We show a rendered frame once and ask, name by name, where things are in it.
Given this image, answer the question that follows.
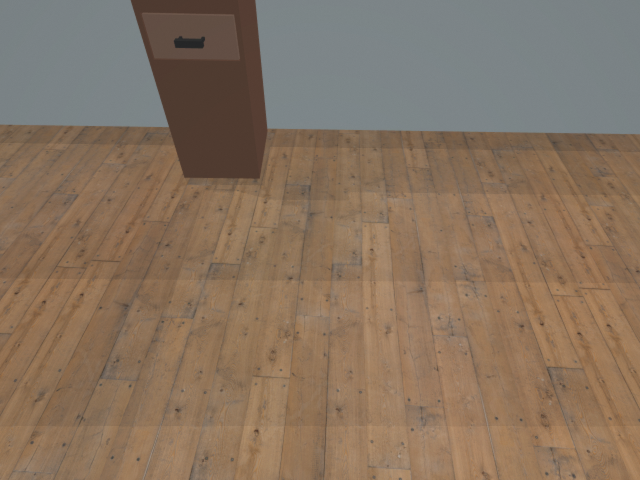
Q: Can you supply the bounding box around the handle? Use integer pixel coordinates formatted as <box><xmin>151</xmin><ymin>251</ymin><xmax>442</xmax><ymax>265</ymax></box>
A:
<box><xmin>174</xmin><ymin>36</ymin><xmax>205</xmax><ymax>48</ymax></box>

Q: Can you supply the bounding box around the cabinet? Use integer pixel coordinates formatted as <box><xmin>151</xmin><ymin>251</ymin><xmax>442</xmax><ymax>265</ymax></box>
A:
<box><xmin>131</xmin><ymin>0</ymin><xmax>267</xmax><ymax>179</ymax></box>

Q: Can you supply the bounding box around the drawer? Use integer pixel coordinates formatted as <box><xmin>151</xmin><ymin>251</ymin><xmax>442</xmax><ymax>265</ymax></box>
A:
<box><xmin>142</xmin><ymin>13</ymin><xmax>240</xmax><ymax>60</ymax></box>

